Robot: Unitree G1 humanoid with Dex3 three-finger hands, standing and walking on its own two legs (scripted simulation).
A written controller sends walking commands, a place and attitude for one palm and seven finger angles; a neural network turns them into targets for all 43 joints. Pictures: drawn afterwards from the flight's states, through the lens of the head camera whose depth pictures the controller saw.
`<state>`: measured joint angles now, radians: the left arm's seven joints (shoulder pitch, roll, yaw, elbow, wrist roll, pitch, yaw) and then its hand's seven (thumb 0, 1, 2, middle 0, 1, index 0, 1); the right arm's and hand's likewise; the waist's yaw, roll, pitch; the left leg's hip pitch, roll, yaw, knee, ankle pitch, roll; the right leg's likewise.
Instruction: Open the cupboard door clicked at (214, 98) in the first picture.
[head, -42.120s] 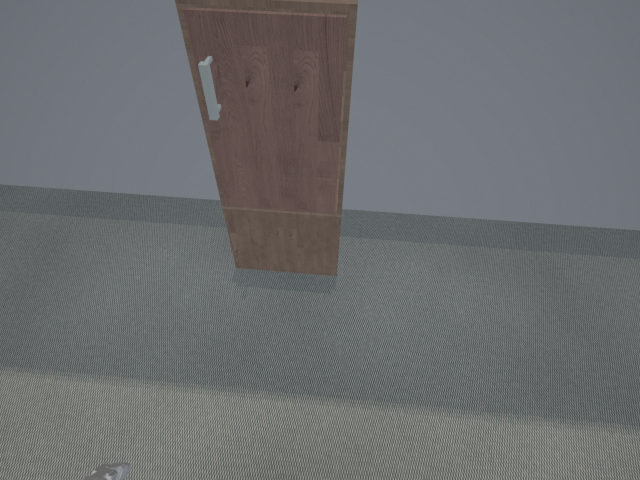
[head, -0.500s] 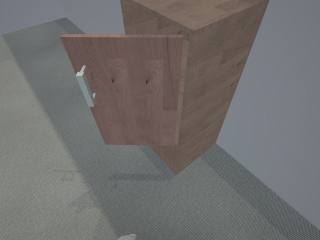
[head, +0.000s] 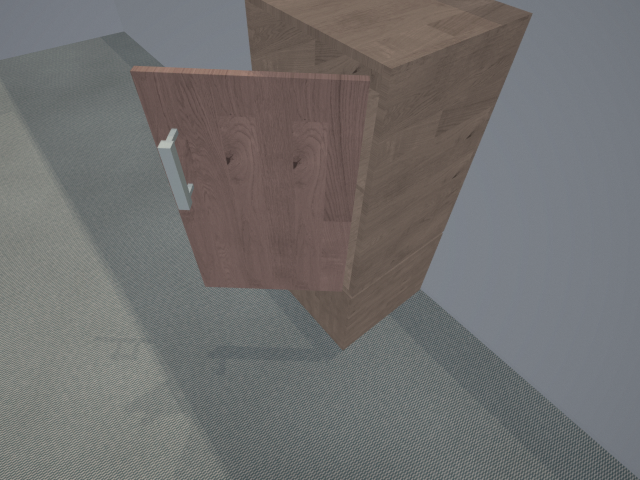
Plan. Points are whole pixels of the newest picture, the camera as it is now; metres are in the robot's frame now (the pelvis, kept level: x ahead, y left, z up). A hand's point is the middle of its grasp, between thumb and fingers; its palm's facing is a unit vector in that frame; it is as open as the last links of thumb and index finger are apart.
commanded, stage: look again from close up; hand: left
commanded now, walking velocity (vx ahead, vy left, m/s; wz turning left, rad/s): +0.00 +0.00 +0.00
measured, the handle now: (179, 170) +0.60 +0.30 +0.02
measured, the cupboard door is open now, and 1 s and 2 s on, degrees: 49 49 49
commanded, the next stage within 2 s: shuffle to correct the standing spot in 0.42 s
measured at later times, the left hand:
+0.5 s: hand out of the picture +0.02 +0.18 -0.17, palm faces +0.00 -0.98 -0.21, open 7.3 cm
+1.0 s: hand out of the picture +0.06 +0.21 -0.18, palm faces -0.01 -0.98 -0.20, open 7.3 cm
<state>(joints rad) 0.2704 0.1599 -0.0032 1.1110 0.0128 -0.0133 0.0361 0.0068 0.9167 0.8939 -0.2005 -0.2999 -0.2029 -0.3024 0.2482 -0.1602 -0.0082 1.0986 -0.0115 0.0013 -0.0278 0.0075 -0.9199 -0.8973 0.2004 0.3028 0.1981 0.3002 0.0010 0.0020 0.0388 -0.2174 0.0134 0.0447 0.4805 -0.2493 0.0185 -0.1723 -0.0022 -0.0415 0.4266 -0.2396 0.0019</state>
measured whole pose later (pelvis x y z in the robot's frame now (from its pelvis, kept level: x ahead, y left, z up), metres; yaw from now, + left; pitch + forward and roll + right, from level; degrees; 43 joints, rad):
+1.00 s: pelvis +0.05 +0.03 -0.01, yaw -2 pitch +0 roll +0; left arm 0.28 0.17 0.03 1.07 0.03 0.01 0.02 0.01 0.91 0.89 -0.20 -0.30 -0.20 -0.30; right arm 0.35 -0.15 0.01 1.05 -0.03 -0.04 -0.03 0.00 -0.91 -0.90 0.20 0.30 0.20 0.30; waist 0.00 -0.01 0.06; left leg -0.16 -0.04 0.10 0.50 -0.35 0.08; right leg -0.37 -0.05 -0.08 0.91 -0.55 -0.03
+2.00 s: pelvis +0.06 +0.06 +0.00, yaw -1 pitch -1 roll +0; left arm 0.35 0.12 -0.02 1.12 0.02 -0.02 0.03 0.01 0.91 0.89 -0.20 -0.30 -0.20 -0.30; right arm 0.31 -0.15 0.00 1.07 -0.01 0.00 -0.01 0.01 -0.92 -0.90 0.20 0.30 0.20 0.30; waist 0.00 0.02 0.03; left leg -0.25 0.02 0.08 0.52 -0.27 0.02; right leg -0.26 -0.05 -0.10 0.49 -0.21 0.01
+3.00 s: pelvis +0.06 +0.04 -0.06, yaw -1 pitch +10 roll +1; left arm 0.36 0.16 0.16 0.21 -0.23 -0.58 -0.28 0.01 0.67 0.79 -0.22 -0.46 -0.22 -0.46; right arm 0.13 -0.26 -0.08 0.57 0.02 -0.28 0.00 0.01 -0.91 -0.90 0.20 0.30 0.20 0.30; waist -0.01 -0.06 -0.11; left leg -0.65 0.05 0.07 0.94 -0.46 -0.01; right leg -0.69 -0.07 -0.09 0.96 -0.44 -0.02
